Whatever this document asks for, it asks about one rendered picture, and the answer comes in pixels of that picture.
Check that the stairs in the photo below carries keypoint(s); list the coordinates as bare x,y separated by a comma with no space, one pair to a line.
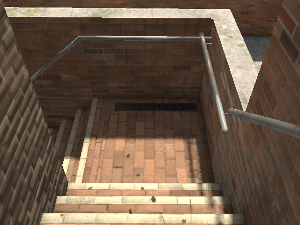
143,204
68,141

